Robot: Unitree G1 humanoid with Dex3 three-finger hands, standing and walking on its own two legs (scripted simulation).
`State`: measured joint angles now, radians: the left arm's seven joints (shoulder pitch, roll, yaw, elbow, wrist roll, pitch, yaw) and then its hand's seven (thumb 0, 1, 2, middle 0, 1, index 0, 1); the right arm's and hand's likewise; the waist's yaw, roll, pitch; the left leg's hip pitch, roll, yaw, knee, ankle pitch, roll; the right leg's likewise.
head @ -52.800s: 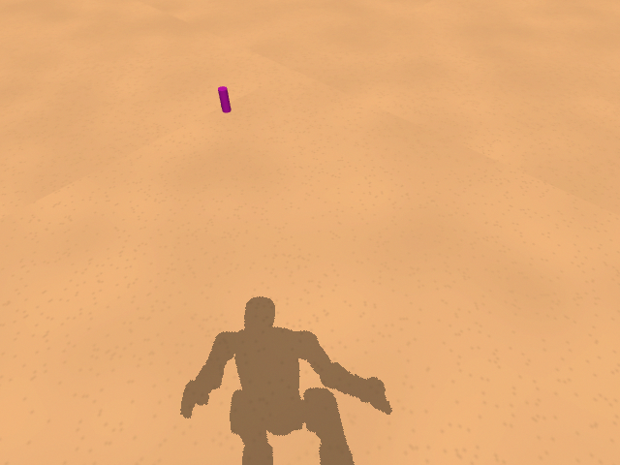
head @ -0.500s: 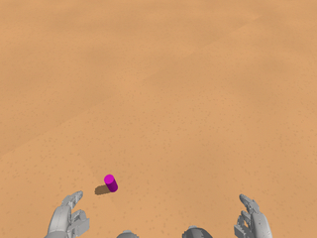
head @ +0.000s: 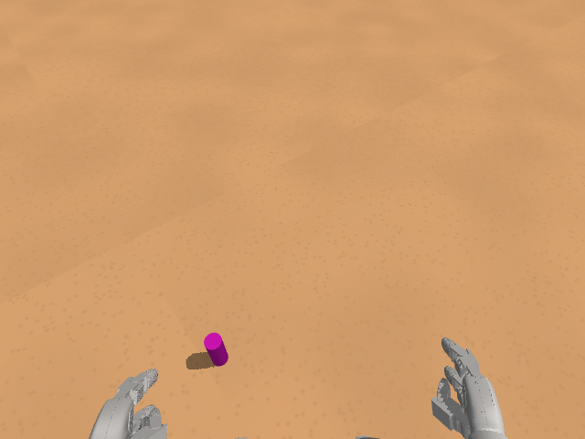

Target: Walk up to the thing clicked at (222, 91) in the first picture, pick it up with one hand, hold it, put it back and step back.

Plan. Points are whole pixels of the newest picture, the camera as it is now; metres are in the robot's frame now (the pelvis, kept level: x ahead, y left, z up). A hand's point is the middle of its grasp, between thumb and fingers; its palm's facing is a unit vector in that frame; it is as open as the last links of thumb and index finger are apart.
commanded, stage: home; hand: left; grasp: from above
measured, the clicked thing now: (216, 349) +0.50 +0.24 -0.64
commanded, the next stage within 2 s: stand in 1.60 s
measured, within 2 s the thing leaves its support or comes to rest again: neither
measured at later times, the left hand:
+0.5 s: hand (166, 433) +0.16 +0.17 -0.05, palm faces +0.03 -0.98 -0.20, open 7.4 cm
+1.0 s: hand (167, 432) +0.16 +0.17 -0.05, palm faces +0.04 -0.98 -0.20, open 7.4 cm
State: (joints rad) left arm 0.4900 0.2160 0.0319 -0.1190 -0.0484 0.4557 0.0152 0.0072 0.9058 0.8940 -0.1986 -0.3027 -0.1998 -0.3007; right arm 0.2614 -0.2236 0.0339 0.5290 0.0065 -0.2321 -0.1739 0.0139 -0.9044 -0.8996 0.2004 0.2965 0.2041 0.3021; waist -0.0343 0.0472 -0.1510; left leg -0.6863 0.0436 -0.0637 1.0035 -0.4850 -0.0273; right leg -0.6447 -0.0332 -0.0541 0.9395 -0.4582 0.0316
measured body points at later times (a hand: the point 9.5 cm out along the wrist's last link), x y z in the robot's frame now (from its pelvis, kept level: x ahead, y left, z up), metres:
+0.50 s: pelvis +0.00 +0.00 +0.00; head +0.01 +0.00 +0.45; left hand +0.16 +0.23 -0.03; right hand +0.15 -0.25 -0.07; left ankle +0.01 +0.13 -0.68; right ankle +0.01 -0.14 -0.68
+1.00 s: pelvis +0.00 +0.00 +0.00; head +0.02 +0.00 +0.45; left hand +0.16 +0.23 -0.03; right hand +0.16 -0.25 -0.07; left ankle +0.01 +0.13 -0.68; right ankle +0.01 -0.14 -0.68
